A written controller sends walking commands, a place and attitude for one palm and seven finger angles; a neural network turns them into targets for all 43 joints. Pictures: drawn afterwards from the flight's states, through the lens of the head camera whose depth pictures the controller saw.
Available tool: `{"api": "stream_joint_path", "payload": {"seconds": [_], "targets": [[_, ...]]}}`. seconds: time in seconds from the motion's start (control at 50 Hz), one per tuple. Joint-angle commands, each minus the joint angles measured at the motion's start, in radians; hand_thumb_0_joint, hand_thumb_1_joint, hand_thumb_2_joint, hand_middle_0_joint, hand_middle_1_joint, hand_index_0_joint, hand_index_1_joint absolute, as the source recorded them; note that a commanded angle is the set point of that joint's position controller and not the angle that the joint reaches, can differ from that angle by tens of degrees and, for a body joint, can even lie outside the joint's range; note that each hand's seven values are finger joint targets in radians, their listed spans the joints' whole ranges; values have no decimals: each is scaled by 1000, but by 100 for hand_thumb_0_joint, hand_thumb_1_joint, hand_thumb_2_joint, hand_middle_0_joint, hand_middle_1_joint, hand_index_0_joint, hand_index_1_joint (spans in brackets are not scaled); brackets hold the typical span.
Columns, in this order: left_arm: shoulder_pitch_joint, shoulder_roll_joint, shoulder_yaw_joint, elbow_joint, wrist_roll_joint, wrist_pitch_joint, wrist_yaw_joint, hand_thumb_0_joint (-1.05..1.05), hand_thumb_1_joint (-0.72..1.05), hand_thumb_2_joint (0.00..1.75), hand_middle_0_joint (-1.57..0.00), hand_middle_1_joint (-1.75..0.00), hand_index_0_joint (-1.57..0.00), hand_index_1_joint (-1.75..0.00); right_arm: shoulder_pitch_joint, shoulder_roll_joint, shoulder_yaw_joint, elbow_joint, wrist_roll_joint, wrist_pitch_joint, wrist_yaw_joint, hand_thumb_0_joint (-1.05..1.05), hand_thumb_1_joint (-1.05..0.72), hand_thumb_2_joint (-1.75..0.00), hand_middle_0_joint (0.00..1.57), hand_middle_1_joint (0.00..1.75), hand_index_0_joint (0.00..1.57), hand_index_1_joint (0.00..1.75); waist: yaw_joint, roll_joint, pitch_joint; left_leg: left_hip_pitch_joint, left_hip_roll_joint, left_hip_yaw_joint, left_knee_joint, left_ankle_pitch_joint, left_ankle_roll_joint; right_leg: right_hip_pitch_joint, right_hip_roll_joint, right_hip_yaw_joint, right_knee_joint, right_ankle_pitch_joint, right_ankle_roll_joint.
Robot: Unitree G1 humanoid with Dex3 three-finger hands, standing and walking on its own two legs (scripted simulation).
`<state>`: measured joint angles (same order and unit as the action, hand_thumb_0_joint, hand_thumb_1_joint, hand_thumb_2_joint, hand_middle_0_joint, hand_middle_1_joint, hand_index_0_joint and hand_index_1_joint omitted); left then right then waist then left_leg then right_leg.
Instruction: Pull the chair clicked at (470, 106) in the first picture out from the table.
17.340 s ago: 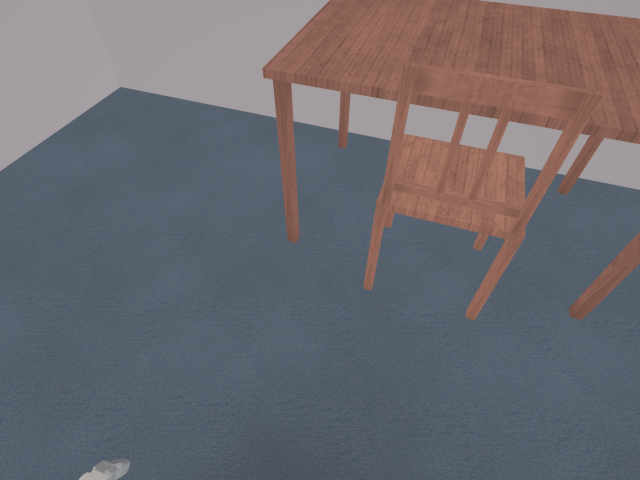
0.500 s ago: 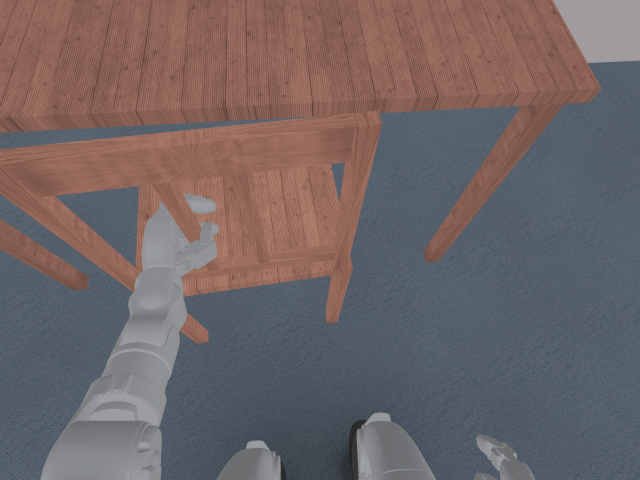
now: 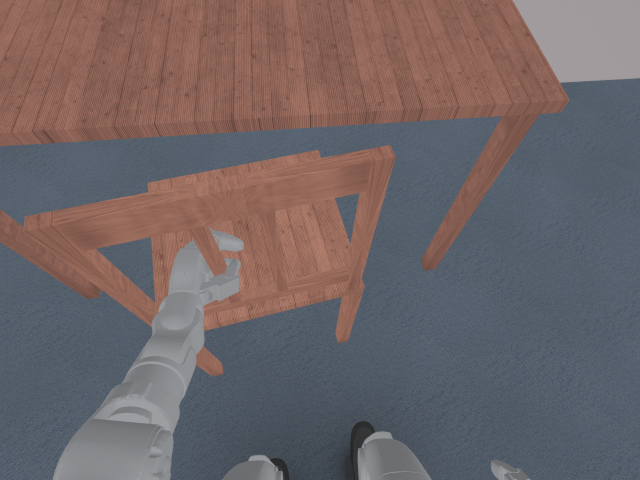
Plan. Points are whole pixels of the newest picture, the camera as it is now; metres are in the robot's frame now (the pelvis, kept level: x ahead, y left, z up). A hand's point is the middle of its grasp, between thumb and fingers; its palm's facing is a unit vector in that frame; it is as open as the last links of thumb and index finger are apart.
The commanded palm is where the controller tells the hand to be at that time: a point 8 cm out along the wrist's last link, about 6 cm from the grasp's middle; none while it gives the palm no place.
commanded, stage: step backward, pulling the chair out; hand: left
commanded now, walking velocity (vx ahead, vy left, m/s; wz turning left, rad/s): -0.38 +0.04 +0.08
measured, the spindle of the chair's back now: (219, 267) +0.41 +0.14 -0.08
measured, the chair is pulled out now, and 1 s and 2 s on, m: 0.12 0.20 0.25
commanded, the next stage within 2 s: none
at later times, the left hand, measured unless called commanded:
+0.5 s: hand (231, 326) +0.31 +0.11 -0.07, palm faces +0.01 -0.99 -0.17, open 5.2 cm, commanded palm +0.32 +0.17 -0.06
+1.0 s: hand (229, 331) +0.30 +0.12 -0.07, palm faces +0.04 -0.98 -0.21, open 5.3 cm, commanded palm +0.32 +0.17 -0.06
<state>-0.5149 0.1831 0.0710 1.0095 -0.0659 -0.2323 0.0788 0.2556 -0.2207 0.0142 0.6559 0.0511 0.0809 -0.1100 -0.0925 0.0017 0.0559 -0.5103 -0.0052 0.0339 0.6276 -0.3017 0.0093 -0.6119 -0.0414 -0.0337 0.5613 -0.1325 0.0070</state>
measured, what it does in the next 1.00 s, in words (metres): shifts its weight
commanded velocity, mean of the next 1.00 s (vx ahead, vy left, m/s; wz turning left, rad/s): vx -0.38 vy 0.03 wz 0.05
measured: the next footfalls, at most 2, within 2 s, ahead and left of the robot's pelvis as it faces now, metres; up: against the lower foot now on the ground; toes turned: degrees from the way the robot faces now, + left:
left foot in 1.92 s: -0.08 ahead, +0.14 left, +0.00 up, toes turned +5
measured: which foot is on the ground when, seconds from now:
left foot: down 0.00-1.00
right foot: down 0.00-1.00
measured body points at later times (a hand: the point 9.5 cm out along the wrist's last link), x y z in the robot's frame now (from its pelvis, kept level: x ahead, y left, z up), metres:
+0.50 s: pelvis -0.04 -0.01 -0.01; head +0.03 -0.02 +0.44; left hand +0.31 +0.17 -0.05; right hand +0.04 -0.28 -0.13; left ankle +0.00 +0.11 -0.72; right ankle +0.08 -0.13 -0.72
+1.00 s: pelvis -0.05 -0.02 -0.01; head +0.02 -0.03 +0.43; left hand +0.30 +0.17 -0.05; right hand +0.04 -0.27 -0.15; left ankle +0.00 +0.11 -0.72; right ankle +0.08 -0.13 -0.72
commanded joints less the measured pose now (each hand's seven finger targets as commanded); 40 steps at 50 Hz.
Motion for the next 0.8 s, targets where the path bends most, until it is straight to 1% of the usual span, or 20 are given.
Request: {"api": "stream_joint_path", "payload": {"seconds": [0.0, 0.04, 0.12, 0.14, 0.24, 0.28, 0.32, 0.38, 0.44, 0.48, 0.52, 0.56, 0.58, 0.6, 0.62, 0.66, 0.68, 0.72, 0.76, 0.78], "targets": [[-333, 200, -14, -186, 57, -62, 25, 0, 90, 90, -50, -145, -50, -145, 64, -161, -57, -58, 6, -46, -19, 0, -90, -90, 20, 30, 20, 30, 26, 74, -479, 93, 123, -101, -96, 216, -3, 341, -98, 82, 8, 155, -25], [-346, 221, -4, -173, 56, -67, 34, 0, 90, 90, -50, -145, -50, -145, 62, -165, -58, -48, 11, -58, -21, 0, -90, -90, 20, 30, 20, 30, 26, 59, -467, 77, 106, -96, -87, 139, 0, 337, -114, 101, -20, 87, -29], [-357, 210, -21, -141, 53, -77, 44, 0, 90, 90, -50, -145, -50, -145, 62, -161, -52, -29, 16, -89, -19, 0, -90, -90, 20, 30, 20, 30, 27, -17, -434, 94, 68, -78, -61, 5, 1, 303, -153, 137, -109, -75, -33], [-364, 225, -13, -140, 52, -80, 48, 0, 90, 90, -50, -145, -50, -145, 62, -168, -55, -24, 18, -96, -20, 0, -90, -90, 20, 30, 20, 30, 27, -22, -432, 106, 61, -76, -54, -13, 0, 301, -163, 147, -132, -97, -40], [-345, 214, -28, -124, 47, -85, 58, 0, 90, 90, -50, -145, -50, -145, 50, -177, -50, -9, 25, -127, -18, 0, -90, -90, 20, 30, 20, 30, 37, -50, -402, 139, 45, -70, -56, -64, -1, 298, -194, 160, -202, -188, -45], [-337, 200, -41, -125, 46, -86, 58, 0, 90, 90, -50, -145, -50, -145, 46, -177, -45, -5, 25, -136, -18, 0, -90, -90, 20, 30, 20, 30, 42, -28, -392, 155, 60, -83, -89, -63, 3, 280, -176, 137, -191, -217, -35], [-341, 183, -56, -133, 44, -92, 58, 0, 90, 90, -50, -145, -50, -145, 34, -180, -40, -12, 24, -146, -22, 0, -90, -90, 20, 30, 20, 30, 46, 20, -372, 136, 90, -111, -140, -57, 14, 265, -133, 103, -138, -238, -20], [-346, 168, -60, -160, 47, -96, 59, 0, 90, 90, -50, -145, -50, -145, 15, -181, -36, -25, 21, -153, -30, 0, -90, -90, 20, 30, 20, 30, 57, 131, -374, 68, 149, -154, -208, 1, 33, 305, -67, 58, 40, -165, -8], [-342, 170, -55, -168, 49, -87, 54, 0, 90, 90, -50, -145, -50, -145, 18, -175, -41, -24, 11, -147, -35, 0, -90, -90, 20, 30, 20, 30, 57, 105, -412, 90, 158, -143, -150, 201, 28, 330, -67, 67, 89, 2, -7], [-344, 167, -63, -163, 51, -77, 49, 0, 90, 90, -50, -145, -50, -145, 2, -171, -38, -32, 13, -140, -28, 0, -90, -90, 20, 30, 20, 30, 63, 126, -346, -7, 161, -146, -150, 73, 27, 326, -81, 84, 106, -98, -24], [-338, 179, -56, -165, 49, -78, 53, 0, 90, 90, -50, -145, -50, -145, 13, -166, -39, -36, 15, -143, -26, 0, -90, -90, 20, 30, 20, 30, 63, 36, -322, -48, 118, -128, -93, -89, 22, 310, -122, 138, 39, -199, -47], [-310, 201, -37, -143, 50, -79, 57, 0, 90, 90, -50, -145, -50, -145, 47, -164, -46, -22, 13, -149, -24, 0, -90, -90, 20, 30, 20, 30, 56, -95, -342, 30, 48, -98, 14, -149, -2, 260, -188, 223, -126, -249, -73], [-295, 206, -29, -124, 50, -78, 58, 0, 90, 90, -50, -145, -50, -145, 65, -164, -49, -11, 15, -153, -20, 0, -90, -90, 20, 30, 20, 30, 53, -147, -355, 79, 20, -79, 67, -166, -12, 244, -227, 261, -202, -286, -87], [-296, 205, -30, -118, 51, -77, 60, 0, 90, 90, -50, -145, -50, -145, 72, -160, -48, 2, 13, -156, -15, 0, -90, -90, 20, 30, 20, 30, 51, -178, -372, 127, 2, -56, 111, -153, -20, 246, -262, 272, -250, -298, -96], [-300, 202, -30, -113, 52, -77, 61, 0, 90, 90, -50, -145, -50, -145, 67, -159, -45, 10, 11, -160, -12, 0, -90, -90, 20, 30, 20, 30, 49, -165, -385, 158, 0, -53, 123, -141, -23, 256, -278, 260, -259, -264, -101], [-313, 203, -28, -111, 52, -74, 61, 0, 90, 90, -50, -145, -50, -145, 62, -164, -38, 27, 9, -165, -13, 0, -90, -90, 20, 30, 20, 30, 38, -102, -388, 191, 19, -66, 33, -93, -19, 266, -251, 191, -206, -148, -80], [-324, 194, -37, -113, 52, -77, 59, 0, 90, 90, -50, -145, -50, -145, 56, -170, -37, 27, 9, -168, -16, 0, -90, -90, 20, 30, 20, 30, 36, -77, -387, 187, 40, -89, -32, -57, -9, 268, -210, 147, -166, -129, -56], [-345, 176, -54, -135, 48, -87, 59, 0, 90, 90, -50, -145, -50, -145, 28, -178, -32, 9, 11, -174, -23, 0, -90, -90, 20, 30, 20, 30, 46, 23, -378, 133, 106, -140, -133, -23, 15, 275, -126, 89, -62, -164, -18], [-357, 164, -67, -156, 45, -87, 61, 0, 90, 90, -50, -145, -50, -145, 6, -177, -26, -14, 14, -177, -26, 0, -90, -90, 20, 30, 20, 30, 56, 106, -350, 53, 162, -174, -210, -100, 36, 290, -79, 61, 42, -254, -8], [-368, 155, -71, -171, 46, -85, 61, 0, 90, 90, -50, -145, -50, -145, -1, -176, -24, -18, 12, -177, -29, 0, -90, -90, 20, 30, 20, 30, 61, 128, -345, 30, 176, -189, -216, -56, 42, 304, -60, 54, 96, -208, -9]]}}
